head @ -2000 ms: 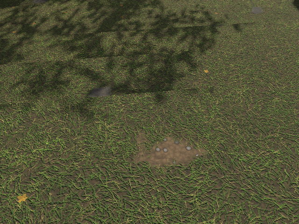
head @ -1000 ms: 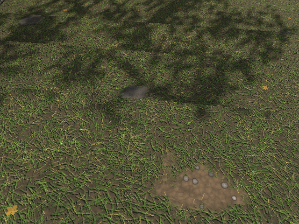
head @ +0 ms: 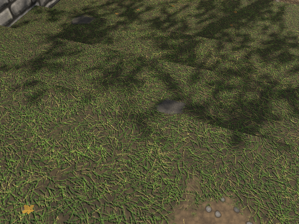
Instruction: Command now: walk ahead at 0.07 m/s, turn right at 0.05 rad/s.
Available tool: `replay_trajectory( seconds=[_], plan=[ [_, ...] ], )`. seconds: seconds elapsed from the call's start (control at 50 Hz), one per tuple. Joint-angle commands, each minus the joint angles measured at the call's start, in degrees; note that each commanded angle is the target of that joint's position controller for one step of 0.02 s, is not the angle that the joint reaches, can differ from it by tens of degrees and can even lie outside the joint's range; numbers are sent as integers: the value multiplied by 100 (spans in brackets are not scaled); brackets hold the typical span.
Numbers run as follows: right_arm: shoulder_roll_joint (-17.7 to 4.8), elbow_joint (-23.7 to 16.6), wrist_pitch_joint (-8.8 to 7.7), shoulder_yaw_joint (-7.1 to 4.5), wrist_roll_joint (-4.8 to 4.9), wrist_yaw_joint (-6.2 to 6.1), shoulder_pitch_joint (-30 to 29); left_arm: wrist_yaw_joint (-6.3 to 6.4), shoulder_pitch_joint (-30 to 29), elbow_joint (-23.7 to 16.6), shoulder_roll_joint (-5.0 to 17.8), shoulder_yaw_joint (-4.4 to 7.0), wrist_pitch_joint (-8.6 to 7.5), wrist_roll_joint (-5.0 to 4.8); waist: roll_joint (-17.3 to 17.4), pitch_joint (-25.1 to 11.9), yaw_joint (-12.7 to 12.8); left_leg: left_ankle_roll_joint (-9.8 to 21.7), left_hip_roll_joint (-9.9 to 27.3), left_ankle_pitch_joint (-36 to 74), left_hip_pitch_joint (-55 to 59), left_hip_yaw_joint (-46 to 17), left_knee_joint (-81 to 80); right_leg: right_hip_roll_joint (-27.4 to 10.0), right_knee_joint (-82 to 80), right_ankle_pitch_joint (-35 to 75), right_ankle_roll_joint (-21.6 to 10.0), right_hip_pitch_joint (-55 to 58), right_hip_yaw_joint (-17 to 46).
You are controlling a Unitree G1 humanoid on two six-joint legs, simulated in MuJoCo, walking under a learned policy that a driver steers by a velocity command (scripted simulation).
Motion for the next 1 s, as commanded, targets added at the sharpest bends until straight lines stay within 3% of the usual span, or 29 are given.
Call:
replay_trajectory(
  seconds=[0.02,0.04,0.06,0.08,0.1,0.14,0.16,0.22,0.24,0.3,0.34,0.36,0.38,0.4,0.42,0.46,0.48,0.5,0.54,0.58,0.64,0.74,0.84,0.88,0.9,0.92,0.94,0.96,1.0],
  plan=[
    [63,-412,-233,91,194,-71,-411,-34,-859,-450,165,-56,-37,-145,-110,-85,-403,54,323,1589,561,-24,-648,-1064,-789,1823,-595,-190,1386],
    [-358,-539,-232,37,267,-39,-552,-40,-689,-543,479,86,-18,-113,116,-524,-166,273,374,2822,1093,-196,-327,-469,-352,2640,-296,-269,679],
    [-1004,-615,-209,-152,151,-52,-466,54,-575,-580,934,260,-12,-9,216,-742,-128,545,437,3457,1306,-260,-149,-239,86,2940,-204,-314,474],
    [-1346,-625,-213,-288,68,-111,-210,145,-534,-611,1085,320,-17,94,306,-815,-223,815,658,3837,1548,-416,-168,-125,501,2770,-143,-642,430],
    [-1517,-587,-236,-373,4,-209,227,222,-576,-637,993,300,-21,181,455,-755,-376,1230,1114,4149,1876,-823,-388,-38,985,1949,-58,-1249,351],
    [-1330,-413,-281,-403,-135,-454,1056,351,-688,-732,576,202,-37,250,1119,-126,-733,2149,2633,4582,2254,-2000,-1269,-116,2385,-2028,281,-2694,409],
    [-1202,-354,-327,-400,-206,-588,1002,385,-580,-710,503,152,1,238,773,72,-598,1985,2796,3988,2075,-1836,-1567,-513,2964,-2448,330,-2748,746],
    [-1025,-810,-333,-360,85,-577,-484,291,-388,-530,256,65,77,347,702,321,-105,1125,1669,2454,1108,-350,-2105,-482,1775,-422,481,-1713,14],
    [-1154,-908,-280,-403,7,-561,-719,165,-463,-520,72,-12,70,329,710,278,-66,967,1432,2381,711,-8,-2133,-365,1608,80,438,-1192,-201],
    [-1334,-1015,-143,-463,-239,-522,-765,-183,-246,-432,450,72,76,111,580,185,-15,771,1455,1915,756,301,-1955,-244,696,974,184,-596,-216],
    [-1363,-995,-86,-441,-246,-453,-972,-193,35,-437,721,166,-54,84,506,3,239,622,1523,1441,479,448,-1250,17,-56,1679,-43,252,-174],
    [-1142,-883,-111,-374,-285,-386,-710,-102,252,-430,992,281,-155,159,188,-292,315,342,1213,1247,200,733,-354,76,-329,2252,-277,934,-31],
    [-463,-1178,-154,-189,-295,-320,-299,130,1003,-420,1812,467,-248,285,-1242,-1298,296,-293,247,-556,-595,1283,1524,-1241,-612,5152,-1536,2377,1878],
    [-374,-1418,-252,-91,-203,-210,-259,143,1402,-551,2044,434,-306,368,-982,-1784,321,-347,-371,-2505,-1586,196,2333,-2366,-1109,5484,-2586,3126,3933],
    [-627,-1476,-254,-134,-25,-159,-959,148,1513,-297,1637,396,-378,430,-589,-458,563,-246,-163,-2235,-2333,-474,2820,-2265,-1346,4220,-2141,2271,3660],
    [-1366,-1228,-195,-367,-195,-367,-674,146,705,-447,1023,226,-263,41,-479,-349,201,-122,164,-1661,-2008,-459,3429,-1820,-1678,2995,-1697,1340,2772],
    [-1266,-1174,-155,-321,-303,-405,-456,115,298,-554,932,144,-212,-12,-494,-229,-121,-75,292,-1250,-1488,-496,3223,-1665,-1868,2853,-1545,683,2540],
    [-1129,-1144,-105,-266,-374,-398,-420,98,52,-669,973,122,-148,39,-382,-97,-273,-55,309,-853,-1088,-461,2945,-1495,-2054,2649,-1438,164,2339],
    [-897,-1074,7,-185,-292,-276,-197,116,-169,-855,1093,133,-138,169,-322,-181,-382,-42,138,-177,-627,-241,2358,-1178,-2161,2626,-1349,-49,1958],
    [-915,-1024,128,-137,-178,-210,-144,83,-59,-954,1204,177,-203,192,-423,-119,-265,-175,69,90,-504,-217,1769,-1128,-2215,2192,-1347,32,1986],
    [-930,-1060,200,-46,-172,-302,-381,21,346,-987,1252,209,-240,147,-448,14,69,-383,124,82,-803,-311,934,-1276,-2126,1307,-1422,534,2415],
    [-1104,-1103,5,28,-130,-391,-620,-14,608,-1157,1350,226,-163,169,-501,-63,399,-445,13,0,-1051,-253,246,-1319,-1809,1198,-1507,1149,3062],
    [-1218,-1057,-138,63,30,-343,-373,-76,266,-1242,1509,209,-35,195,-503,-138,171,-245,-266,727,-86,-53,-1041,-1081,-1318,2079,-1297,836,3244],
    [-1293,-1103,-213,65,154,-278,-238,-127,123,-1174,1410,124,70,206,-449,-256,1,94,-131,1822,743,-90,-1646,-878,-1120,2259,-1012,370,3333],
    [-1467,-1145,-256,39,161,-259,-47,-129,227,-1108,1203,31,108,205,-259,-490,-68,554,344,2641,1180,-389,-1726,-652,-844,1753,-664,188,3176],
    [-1927,-1227,-334,-55,137,-305,258,-87,495,-1214,771,-106,135,201,753,-1016,19,1803,1607,4656,2161,-1723,-1776,165,174,187,32,-526,2331],
    [-2177,-1328,-368,-180,-76,-319,210,-7,401,-1272,912,-52,63,372,978,-486,-88,2637,2411,4491,2336,-2668,-2059,552,1316,-1732,546,-1871,1543],
    [-1892,-1363,-377,-174,-142,-367,55,69,396,-1106,1283,27,77,431,366,-314,-85,2364,2274,3800,2131,-2300,-2228,172,2314,-1900,606,-2012,1317],
    [-1243,-1669,-370,13,-32,-285,-664,289,592,-850,1350,48,142,424,511,-120,235,1698,1597,3409,1587,-1392,-2291,-98,2971,-1415,756,-1822,1069]
  ],
)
